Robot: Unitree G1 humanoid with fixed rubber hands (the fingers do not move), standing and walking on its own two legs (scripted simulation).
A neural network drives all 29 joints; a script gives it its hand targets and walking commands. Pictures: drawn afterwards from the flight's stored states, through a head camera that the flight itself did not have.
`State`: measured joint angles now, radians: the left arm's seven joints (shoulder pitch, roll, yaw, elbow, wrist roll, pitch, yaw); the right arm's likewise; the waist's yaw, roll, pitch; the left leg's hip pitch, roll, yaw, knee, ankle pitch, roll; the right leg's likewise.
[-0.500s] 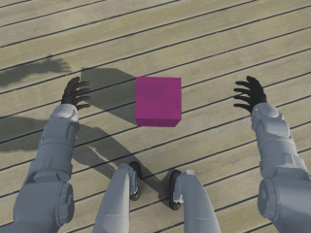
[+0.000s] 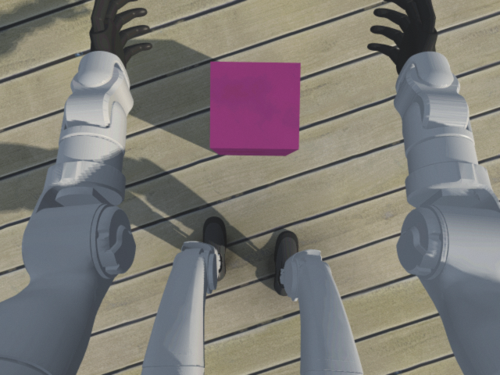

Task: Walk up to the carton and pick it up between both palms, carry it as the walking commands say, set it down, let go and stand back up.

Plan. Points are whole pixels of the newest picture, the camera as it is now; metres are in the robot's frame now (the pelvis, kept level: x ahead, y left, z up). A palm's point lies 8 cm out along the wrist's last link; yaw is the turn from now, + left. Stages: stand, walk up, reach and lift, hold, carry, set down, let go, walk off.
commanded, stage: reach and lift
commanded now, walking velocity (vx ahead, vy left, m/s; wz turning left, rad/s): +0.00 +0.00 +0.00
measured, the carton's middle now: (253, 116) +0.53 +0.02 -0.54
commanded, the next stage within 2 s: none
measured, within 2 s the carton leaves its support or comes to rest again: neither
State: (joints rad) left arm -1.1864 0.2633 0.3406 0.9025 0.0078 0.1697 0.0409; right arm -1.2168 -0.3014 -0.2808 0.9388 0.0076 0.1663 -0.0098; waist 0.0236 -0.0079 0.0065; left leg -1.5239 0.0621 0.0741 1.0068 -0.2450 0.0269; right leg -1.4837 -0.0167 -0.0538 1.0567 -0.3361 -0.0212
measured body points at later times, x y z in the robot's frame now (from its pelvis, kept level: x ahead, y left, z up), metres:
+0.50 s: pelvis -0.01 +0.01 -0.09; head +0.33 +0.01 +0.21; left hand +0.54 +0.21 -0.21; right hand +0.55 -0.18 -0.21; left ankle +0.09 +0.12 -0.63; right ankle +0.05 -0.11 -0.63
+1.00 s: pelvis -0.03 +0.01 -0.22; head +0.33 +0.01 +0.05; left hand +0.54 +0.20 -0.36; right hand +0.55 -0.18 -0.36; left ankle +0.09 +0.12 -0.63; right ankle +0.05 -0.11 -0.63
